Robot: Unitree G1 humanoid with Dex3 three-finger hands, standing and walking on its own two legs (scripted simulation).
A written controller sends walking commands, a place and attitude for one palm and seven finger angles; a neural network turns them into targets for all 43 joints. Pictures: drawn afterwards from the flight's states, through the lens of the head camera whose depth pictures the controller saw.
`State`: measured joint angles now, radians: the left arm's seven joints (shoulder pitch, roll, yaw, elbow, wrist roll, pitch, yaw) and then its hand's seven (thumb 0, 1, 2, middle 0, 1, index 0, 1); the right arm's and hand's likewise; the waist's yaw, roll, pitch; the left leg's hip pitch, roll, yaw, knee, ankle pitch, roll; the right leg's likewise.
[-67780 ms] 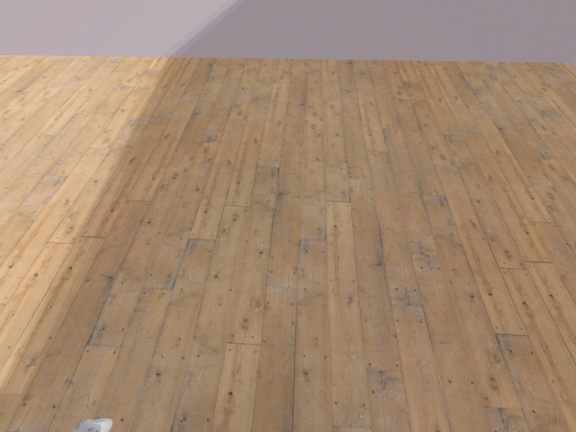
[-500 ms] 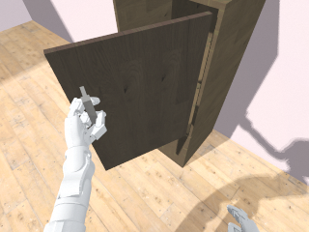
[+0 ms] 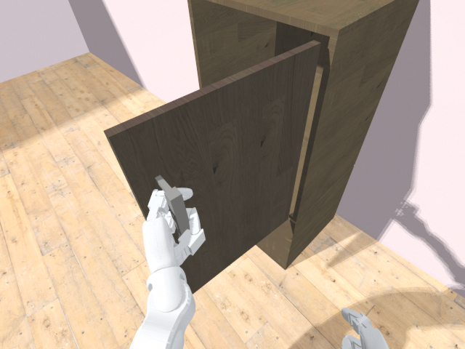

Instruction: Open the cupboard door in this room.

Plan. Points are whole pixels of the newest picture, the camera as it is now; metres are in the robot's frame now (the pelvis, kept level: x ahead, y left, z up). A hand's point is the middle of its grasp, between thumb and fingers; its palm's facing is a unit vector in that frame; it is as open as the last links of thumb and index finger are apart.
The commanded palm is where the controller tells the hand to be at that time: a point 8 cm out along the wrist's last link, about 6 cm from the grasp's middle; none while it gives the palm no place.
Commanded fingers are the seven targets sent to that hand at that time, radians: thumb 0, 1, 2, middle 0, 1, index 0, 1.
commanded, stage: open thumb and fingers to let go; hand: left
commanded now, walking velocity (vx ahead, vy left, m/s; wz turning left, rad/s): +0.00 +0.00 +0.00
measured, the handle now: (174, 210) +0.33 +0.12 +0.08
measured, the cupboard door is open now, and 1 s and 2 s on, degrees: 85 84 84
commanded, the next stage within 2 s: slide the hand sideways off the handle in 0.82 s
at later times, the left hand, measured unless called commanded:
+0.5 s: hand (193, 226) +0.29 +0.08 +0.09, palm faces +0.33 -0.94 +0.00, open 12.2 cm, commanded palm +0.25 +0.12 +0.08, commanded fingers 0.00 -0.50 0.30 -0.27 -1.00 -0.27 -1.00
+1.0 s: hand (192, 231) +0.29 +0.08 +0.09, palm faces +0.21 -0.98 -0.04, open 14.9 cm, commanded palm +0.25 +0.12 +0.08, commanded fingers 0.00 -0.50 0.30 -0.15 -0.30 -0.15 -0.30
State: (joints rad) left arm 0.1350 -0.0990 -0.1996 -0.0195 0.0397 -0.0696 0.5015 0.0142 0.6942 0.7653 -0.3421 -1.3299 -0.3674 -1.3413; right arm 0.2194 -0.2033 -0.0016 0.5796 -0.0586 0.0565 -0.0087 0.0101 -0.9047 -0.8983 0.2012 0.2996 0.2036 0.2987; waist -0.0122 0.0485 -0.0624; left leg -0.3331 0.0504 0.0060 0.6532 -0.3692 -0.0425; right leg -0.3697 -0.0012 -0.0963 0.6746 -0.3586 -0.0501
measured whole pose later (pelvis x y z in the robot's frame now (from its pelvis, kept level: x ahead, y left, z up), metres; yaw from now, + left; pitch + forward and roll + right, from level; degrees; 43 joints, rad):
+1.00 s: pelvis -0.03 +0.02 -0.01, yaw +1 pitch +3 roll +0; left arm -0.08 -0.08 -0.22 0.17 0.08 -0.09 0.44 -0.01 -0.50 0.30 -0.39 -0.61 -0.34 -0.62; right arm 0.19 -0.17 0.02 0.61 -0.05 0.04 -0.01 0.01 -0.90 -0.90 0.20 0.30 0.20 0.30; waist 0.02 0.02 -0.05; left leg -0.41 0.01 0.01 0.72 -0.36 -0.01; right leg -0.44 -0.04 -0.09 0.73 -0.33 -0.02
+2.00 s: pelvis -0.01 +0.01 -0.01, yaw +0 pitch +4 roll +0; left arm 0.43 0.17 0.02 -0.22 -0.20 -0.19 -0.17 -0.01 -0.50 0.30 -0.17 -0.31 -0.17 -0.31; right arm 0.25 -0.23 0.03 0.51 0.02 -0.16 -0.04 0.01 -0.90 -0.90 0.20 0.30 0.20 0.30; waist 0.02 0.05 -0.06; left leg -0.42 0.03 0.00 0.76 -0.42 -0.03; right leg -0.45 -0.02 -0.09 0.77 -0.40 -0.03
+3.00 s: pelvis -0.01 +0.03 +0.01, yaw +0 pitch -3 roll -1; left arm 0.49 0.29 0.17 -0.38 -0.04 -0.06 0.10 -0.01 -0.13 0.46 -0.16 -0.30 -0.17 -0.30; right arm 0.22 -0.22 0.05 0.61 -0.01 -0.18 -0.10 0.01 -0.90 -0.90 0.20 0.30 0.21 0.30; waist 0.06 0.05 0.02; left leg -0.18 0.02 0.01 0.55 -0.33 0.00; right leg -0.19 -0.02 -0.08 0.51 -0.28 0.00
